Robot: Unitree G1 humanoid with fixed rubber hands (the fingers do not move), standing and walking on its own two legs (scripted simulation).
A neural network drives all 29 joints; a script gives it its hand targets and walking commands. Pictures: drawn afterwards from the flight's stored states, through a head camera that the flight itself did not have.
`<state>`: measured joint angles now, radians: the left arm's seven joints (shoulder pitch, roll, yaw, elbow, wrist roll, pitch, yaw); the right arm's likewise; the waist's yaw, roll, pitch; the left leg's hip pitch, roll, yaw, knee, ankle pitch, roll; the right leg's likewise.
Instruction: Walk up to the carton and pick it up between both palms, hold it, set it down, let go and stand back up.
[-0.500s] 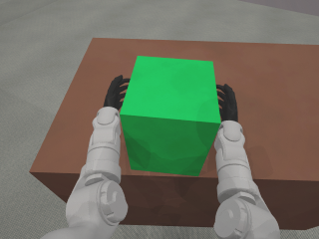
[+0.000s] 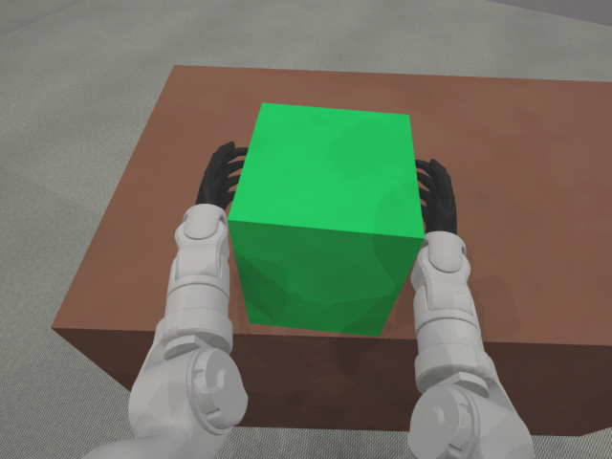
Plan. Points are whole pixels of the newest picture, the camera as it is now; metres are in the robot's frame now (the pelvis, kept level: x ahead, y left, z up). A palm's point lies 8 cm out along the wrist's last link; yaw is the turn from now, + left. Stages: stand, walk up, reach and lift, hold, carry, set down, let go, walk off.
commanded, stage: set down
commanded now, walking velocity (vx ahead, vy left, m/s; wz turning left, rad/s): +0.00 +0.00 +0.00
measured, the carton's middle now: (323, 226) +0.43 -0.02 +0.05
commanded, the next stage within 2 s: none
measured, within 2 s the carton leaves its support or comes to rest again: neither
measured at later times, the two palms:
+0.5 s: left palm (207, 205) +0.46 +0.15 +0.07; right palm (429, 222) +0.41 -0.17 +0.07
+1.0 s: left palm (170, 148) +0.44 +0.17 +0.18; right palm (488, 170) +0.40 -0.20 +0.18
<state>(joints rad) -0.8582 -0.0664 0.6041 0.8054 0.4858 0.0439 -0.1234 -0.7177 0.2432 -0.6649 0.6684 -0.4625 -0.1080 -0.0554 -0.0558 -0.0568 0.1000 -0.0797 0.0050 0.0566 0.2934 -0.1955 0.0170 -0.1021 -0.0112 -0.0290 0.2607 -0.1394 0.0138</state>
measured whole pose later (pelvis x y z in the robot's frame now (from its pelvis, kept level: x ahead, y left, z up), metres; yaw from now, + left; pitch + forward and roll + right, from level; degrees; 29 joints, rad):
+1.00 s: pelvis -0.04 -0.01 -0.01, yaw +0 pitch +10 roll -1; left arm -1.27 0.39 -0.17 1.46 -0.34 0.07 0.04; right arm -1.16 -0.20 -0.05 1.21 0.29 0.18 -0.17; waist -0.12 -0.01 -0.17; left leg -0.47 0.02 0.03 0.51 -0.21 0.01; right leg -0.47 0.00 -0.03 0.43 -0.14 0.00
